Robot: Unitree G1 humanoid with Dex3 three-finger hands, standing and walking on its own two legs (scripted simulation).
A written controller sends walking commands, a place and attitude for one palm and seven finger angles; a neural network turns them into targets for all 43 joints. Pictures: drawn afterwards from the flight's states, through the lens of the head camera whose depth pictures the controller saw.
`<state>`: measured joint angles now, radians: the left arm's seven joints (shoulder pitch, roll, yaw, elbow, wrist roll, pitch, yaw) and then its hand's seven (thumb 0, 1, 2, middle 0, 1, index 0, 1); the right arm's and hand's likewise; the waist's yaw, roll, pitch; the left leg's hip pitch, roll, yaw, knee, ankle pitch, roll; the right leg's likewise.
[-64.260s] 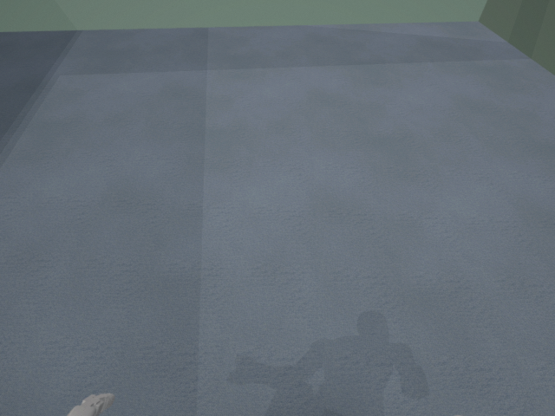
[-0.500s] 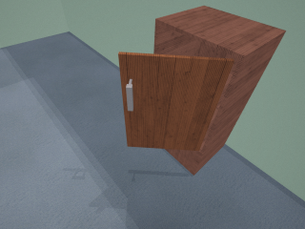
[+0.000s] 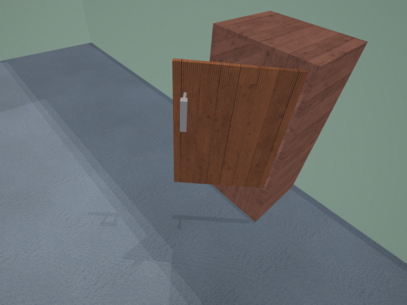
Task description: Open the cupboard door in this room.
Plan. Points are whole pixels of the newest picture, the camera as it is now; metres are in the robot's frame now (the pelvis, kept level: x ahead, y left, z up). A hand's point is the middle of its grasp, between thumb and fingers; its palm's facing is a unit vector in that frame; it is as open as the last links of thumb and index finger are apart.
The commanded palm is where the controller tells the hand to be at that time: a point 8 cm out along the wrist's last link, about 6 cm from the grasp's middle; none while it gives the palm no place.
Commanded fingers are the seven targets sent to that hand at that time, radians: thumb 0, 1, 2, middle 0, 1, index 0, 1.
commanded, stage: come to a stop and stand still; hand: left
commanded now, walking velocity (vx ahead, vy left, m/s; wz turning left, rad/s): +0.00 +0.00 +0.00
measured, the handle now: (184, 112) +0.73 +0.10 -0.02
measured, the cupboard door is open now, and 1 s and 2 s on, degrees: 45 45 45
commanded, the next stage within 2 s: look again from close up in 0.50 s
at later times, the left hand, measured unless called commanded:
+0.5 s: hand out of the picture -0.07 +0.15 -0.17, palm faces +0.06 -0.99 -0.13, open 7.3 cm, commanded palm none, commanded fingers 0.00 0.90 0.90 -0.20 -0.30 -0.20 -0.30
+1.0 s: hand out of the picture -0.01 +0.14 -0.16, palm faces +0.02 -0.99 -0.15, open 7.3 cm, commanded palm none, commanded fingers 0.00 0.90 0.90 -0.20 -0.30 -0.20 -0.30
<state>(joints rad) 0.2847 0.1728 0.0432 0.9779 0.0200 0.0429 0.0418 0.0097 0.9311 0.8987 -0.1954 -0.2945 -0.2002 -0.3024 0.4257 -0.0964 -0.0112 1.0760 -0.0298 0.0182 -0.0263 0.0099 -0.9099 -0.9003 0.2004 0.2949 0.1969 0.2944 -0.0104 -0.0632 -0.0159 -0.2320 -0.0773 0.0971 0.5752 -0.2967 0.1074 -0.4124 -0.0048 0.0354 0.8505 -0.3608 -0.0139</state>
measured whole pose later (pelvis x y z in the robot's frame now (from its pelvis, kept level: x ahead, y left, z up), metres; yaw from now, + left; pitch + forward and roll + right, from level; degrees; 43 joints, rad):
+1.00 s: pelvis +0.00 -0.02 +0.02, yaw +0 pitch +0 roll +0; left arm 0.33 0.12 -0.02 1.10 0.01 -0.02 0.04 0.01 0.93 0.90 -0.20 -0.29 -0.20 -0.30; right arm 0.30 -0.12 0.01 1.13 -0.01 -0.02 -0.02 0.01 -0.92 -0.90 0.20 0.30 0.20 0.29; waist -0.01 -0.01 0.00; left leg -0.21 -0.05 0.08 0.40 -0.20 0.07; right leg -0.22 0.02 0.02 0.43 -0.21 -0.02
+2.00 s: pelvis +0.19 -0.04 +0.01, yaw -2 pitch +0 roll +0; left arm 0.34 0.16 0.05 1.04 0.03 0.00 0.00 0.01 0.91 0.90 -0.19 -0.29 -0.20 -0.30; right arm 0.21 -0.14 -0.05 1.01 -0.02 -0.06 -0.04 -0.02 -0.96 -0.90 0.21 0.30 0.20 0.30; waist 0.02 -0.05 0.02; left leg -0.31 0.03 0.10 0.51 -0.20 0.03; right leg -0.50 -0.05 -0.03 1.14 -0.34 -0.02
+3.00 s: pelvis +0.18 -0.08 +0.01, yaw +0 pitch +1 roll +2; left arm 0.29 0.16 0.03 1.06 0.02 0.03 0.03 0.00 0.91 0.90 -0.19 -0.29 -0.20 -0.30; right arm 0.21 -0.14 -0.03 1.02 -0.02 0.00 -0.02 0.00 -0.93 -0.90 0.20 0.30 0.20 0.30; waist 0.01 -0.05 0.00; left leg -0.29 -0.07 0.14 0.37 -0.11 0.09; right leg -0.14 -0.06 -0.01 0.48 -0.36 -0.01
